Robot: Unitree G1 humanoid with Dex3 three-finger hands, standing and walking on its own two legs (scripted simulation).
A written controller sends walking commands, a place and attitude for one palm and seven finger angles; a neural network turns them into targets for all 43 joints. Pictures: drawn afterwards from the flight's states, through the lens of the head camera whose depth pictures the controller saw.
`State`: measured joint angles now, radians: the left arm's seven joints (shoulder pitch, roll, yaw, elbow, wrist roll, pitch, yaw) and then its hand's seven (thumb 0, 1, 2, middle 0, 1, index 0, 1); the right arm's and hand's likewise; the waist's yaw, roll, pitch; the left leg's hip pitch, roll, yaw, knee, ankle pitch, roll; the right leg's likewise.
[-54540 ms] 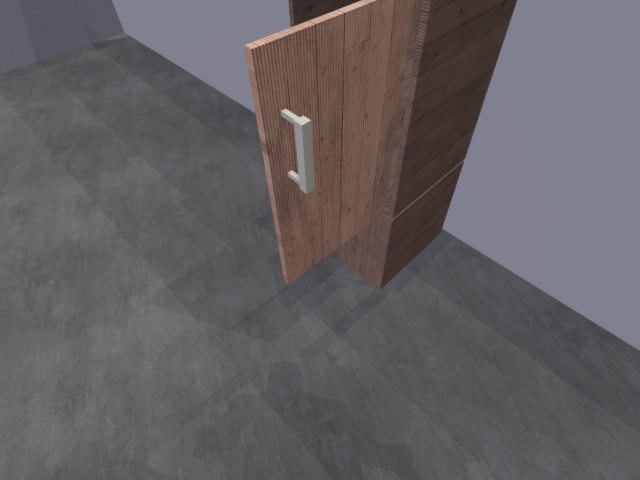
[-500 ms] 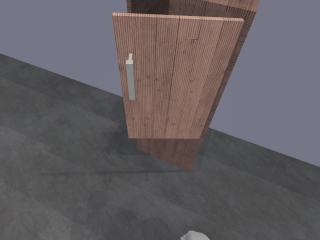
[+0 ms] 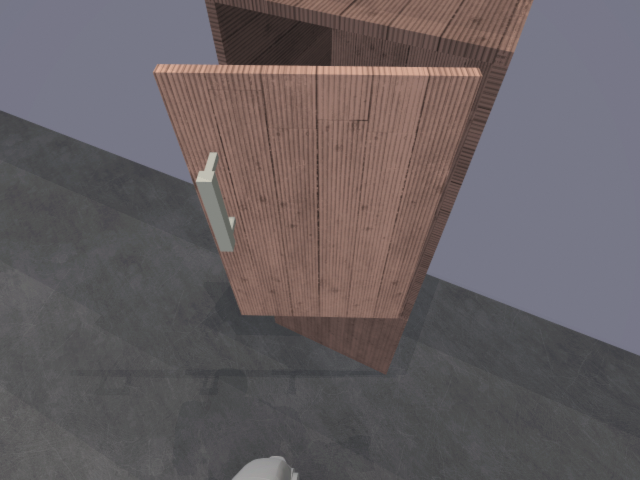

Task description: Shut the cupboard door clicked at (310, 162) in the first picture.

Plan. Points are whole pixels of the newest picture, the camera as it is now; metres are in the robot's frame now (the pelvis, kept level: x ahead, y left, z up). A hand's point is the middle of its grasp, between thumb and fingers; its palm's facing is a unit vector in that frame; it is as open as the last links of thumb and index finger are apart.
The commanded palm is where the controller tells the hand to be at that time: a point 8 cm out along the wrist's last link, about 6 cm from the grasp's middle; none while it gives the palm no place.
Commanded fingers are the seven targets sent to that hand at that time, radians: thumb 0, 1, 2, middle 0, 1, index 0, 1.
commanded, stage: come to a stop and stand still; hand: left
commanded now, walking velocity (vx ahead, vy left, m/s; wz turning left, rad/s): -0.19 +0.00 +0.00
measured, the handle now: (220, 204) +0.45 +0.18 +0.06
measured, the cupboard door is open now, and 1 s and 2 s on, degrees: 25 25 25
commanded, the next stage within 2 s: look again from close up in 0.78 s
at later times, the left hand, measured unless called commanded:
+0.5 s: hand out of the picture +0.02 +0.22 -0.17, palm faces +0.01 -0.98 -0.22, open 7.4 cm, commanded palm none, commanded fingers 0.00 0.90 0.90 -0.20 -0.30 -0.20 -0.30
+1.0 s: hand out of the picture -0.03 +0.18 -0.19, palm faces -0.01 -0.98 -0.18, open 7.4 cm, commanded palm none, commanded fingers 0.00 0.90 0.90 -0.20 -0.30 -0.20 -0.30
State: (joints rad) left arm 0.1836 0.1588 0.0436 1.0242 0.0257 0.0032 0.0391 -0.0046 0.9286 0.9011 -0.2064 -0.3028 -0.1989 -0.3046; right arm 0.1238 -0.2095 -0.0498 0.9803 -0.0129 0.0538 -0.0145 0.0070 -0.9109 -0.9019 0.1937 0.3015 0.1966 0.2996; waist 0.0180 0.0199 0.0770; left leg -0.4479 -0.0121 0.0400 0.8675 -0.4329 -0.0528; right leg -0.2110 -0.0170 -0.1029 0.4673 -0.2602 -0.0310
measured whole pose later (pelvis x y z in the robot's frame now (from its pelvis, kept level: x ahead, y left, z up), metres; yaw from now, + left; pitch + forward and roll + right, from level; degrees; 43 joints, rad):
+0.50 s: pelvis -0.03 +0.02 +0.00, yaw +0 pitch +1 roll -2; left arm 0.22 0.22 0.04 1.02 0.02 0.06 0.01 0.00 0.91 0.90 -0.20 -0.30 -0.19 -0.30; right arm 0.21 -0.17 -0.02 1.00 -0.03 0.03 -0.02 0.01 -0.91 -0.90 0.20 0.30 0.20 0.30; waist -0.02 0.00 0.04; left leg -0.33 0.04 0.05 0.45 -0.14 0.03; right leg -0.22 -0.02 0.01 0.64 -0.42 0.01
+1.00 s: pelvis -0.03 +0.02 -0.01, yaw -1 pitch +0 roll -1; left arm 0.30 0.13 -0.01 1.10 0.02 -0.02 0.05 0.00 0.91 0.90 -0.20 -0.30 -0.20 -0.30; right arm 0.30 -0.16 0.00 1.05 -0.02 -0.01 -0.01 0.01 -0.91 -0.90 0.20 0.30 0.20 0.30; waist -0.02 0.02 0.05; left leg -0.32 0.01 0.02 0.59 -0.27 0.02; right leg -0.15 -0.02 0.02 0.51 -0.36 0.03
